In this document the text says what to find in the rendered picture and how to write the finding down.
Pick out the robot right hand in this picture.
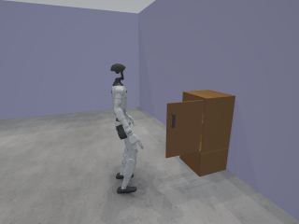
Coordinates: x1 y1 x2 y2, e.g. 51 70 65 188
128 133 143 153

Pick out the cupboard door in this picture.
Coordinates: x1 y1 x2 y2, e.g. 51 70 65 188
165 100 204 158

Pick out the robot left hand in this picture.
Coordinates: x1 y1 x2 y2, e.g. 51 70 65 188
125 116 135 128

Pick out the handle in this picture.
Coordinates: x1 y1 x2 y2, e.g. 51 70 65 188
170 113 176 129

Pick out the robot right upper arm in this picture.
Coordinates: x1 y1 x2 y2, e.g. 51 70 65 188
114 86 124 115

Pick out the robot right forearm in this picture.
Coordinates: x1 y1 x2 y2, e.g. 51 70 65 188
116 108 134 136

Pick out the robot left thigh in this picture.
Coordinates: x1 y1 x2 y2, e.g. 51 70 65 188
124 122 131 156

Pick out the right robot shin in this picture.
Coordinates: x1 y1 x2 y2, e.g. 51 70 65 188
121 159 137 189

